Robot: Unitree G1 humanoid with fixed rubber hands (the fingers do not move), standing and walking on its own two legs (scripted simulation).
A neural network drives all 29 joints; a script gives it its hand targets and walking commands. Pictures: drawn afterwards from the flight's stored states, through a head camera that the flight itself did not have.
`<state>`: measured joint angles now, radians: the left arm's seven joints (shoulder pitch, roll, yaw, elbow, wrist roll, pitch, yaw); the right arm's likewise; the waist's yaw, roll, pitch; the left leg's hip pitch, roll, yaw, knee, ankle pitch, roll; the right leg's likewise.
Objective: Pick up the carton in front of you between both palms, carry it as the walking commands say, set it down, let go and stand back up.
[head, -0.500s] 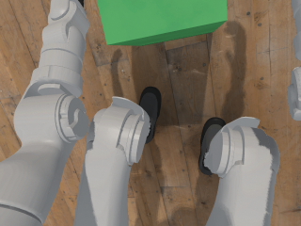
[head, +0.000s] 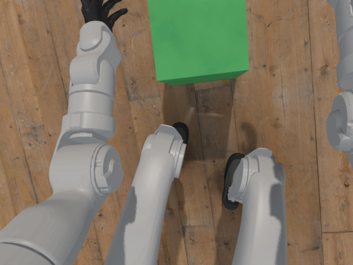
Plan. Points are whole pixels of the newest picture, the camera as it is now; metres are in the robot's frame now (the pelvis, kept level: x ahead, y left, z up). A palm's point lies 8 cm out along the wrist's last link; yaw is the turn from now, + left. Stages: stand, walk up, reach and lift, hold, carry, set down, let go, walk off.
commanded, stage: set down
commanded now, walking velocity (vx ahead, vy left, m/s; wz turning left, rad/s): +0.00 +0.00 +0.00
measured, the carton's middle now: (200, 42) +0.53 +0.09 -0.36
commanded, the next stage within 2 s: let go in 0.44 s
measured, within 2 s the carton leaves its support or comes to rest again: neither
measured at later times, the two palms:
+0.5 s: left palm out of the picture +0.48 +0.25 +0.04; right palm out of the picture +0.62 -0.12 +0.05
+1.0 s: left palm out of the picture +0.36 +0.25 +0.16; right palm out of the picture +0.44 -0.16 +0.15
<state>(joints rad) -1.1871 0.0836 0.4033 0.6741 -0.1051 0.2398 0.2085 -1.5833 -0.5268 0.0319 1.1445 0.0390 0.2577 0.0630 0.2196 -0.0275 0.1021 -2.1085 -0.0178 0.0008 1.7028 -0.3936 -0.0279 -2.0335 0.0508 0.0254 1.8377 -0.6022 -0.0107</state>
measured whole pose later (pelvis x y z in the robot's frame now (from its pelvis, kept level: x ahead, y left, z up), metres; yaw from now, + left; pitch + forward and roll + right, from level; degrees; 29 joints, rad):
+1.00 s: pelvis +0.08 +0.02 +0.24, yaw -3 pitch +26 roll -1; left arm -0.23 0.17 0.13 0.49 0.02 0.09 -0.12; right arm -0.45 -0.13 -0.19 0.63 -0.12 0.11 -0.11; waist 0.14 0.02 -0.04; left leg -0.99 -0.01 0.00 0.75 -0.23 0.02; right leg -0.90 0.05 0.08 0.78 -0.34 0.02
